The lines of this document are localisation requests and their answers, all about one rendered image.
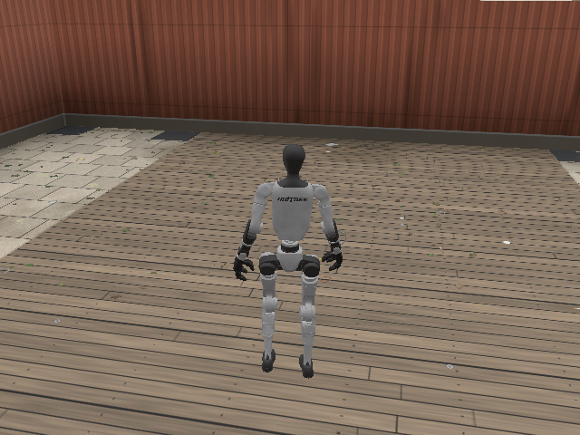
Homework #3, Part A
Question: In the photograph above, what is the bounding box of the robot right upper arm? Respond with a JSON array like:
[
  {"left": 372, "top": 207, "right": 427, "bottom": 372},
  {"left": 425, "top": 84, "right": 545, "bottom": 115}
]
[{"left": 312, "top": 184, "right": 335, "bottom": 234}]

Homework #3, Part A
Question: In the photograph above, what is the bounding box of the right robot foot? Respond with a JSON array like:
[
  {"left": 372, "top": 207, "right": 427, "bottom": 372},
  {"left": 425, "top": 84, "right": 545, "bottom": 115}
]
[{"left": 299, "top": 354, "right": 314, "bottom": 379}]

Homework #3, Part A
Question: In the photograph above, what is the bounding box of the robot left upper arm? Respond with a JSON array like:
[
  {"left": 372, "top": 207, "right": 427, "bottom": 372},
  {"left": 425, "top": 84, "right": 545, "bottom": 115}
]
[{"left": 248, "top": 182, "right": 274, "bottom": 234}]

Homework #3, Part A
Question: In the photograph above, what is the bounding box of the robot right forearm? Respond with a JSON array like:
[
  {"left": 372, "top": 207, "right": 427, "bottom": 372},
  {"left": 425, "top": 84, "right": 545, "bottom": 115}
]
[{"left": 325, "top": 220, "right": 342, "bottom": 255}]

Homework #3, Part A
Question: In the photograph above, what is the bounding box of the robot right hand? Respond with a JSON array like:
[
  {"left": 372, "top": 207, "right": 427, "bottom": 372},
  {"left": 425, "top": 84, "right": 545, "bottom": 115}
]
[{"left": 322, "top": 251, "right": 343, "bottom": 271}]

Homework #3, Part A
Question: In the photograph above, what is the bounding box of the robot left forearm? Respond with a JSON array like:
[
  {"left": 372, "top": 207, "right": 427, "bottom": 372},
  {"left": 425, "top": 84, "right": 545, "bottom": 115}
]
[{"left": 237, "top": 219, "right": 256, "bottom": 261}]

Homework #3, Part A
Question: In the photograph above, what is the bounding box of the robot left hand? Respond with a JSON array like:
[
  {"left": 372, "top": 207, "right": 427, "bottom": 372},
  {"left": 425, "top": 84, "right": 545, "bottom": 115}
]
[{"left": 233, "top": 257, "right": 255, "bottom": 281}]

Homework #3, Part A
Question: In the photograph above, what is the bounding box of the robot left thigh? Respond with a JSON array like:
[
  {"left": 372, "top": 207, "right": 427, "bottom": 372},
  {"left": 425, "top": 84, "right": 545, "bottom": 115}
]
[{"left": 259, "top": 252, "right": 277, "bottom": 313}]

